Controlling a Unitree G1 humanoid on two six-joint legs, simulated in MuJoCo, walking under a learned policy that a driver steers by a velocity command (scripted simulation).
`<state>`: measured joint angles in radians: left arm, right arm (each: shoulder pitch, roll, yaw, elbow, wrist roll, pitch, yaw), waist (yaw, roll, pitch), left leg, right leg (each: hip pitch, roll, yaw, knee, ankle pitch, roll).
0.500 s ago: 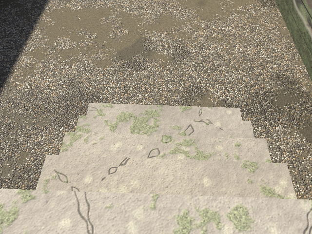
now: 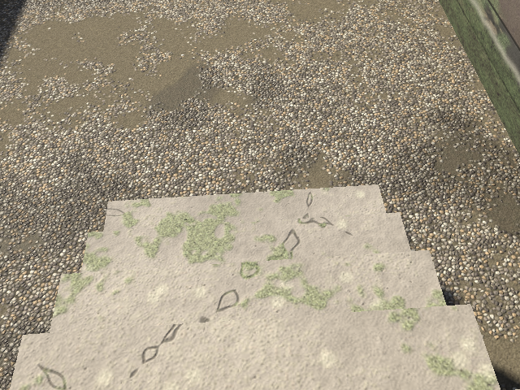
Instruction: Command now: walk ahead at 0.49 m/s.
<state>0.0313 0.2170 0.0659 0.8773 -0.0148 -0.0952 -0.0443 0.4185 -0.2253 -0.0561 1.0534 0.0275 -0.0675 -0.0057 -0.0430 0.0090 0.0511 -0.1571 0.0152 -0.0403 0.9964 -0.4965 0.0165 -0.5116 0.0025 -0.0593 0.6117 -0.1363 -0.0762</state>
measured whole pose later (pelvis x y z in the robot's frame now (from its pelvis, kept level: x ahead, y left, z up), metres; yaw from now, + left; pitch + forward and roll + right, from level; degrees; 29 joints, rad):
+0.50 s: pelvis +0.25 +0.03 -0.01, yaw -1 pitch +1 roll -1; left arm 0.40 0.22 0.07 1.01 -0.02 -0.06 0.01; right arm 0.18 -0.24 -0.08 0.92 0.00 -0.10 0.05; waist 0.01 -0.01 -0.04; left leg -0.44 0.04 0.06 0.78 -0.35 0.04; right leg -0.24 0.00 -0.01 0.92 -0.46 -0.05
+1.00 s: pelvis +0.45 -0.02 -0.14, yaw +0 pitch +1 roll +4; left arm 0.11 0.17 0.03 0.85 -0.01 -0.04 -0.07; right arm 0.46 -0.22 -0.07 0.98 0.03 -0.02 -0.07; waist -0.07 -0.02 -0.01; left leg -0.44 0.00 -0.02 1.56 -0.89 -0.03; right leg -0.31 -0.02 0.03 0.38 0.00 -0.06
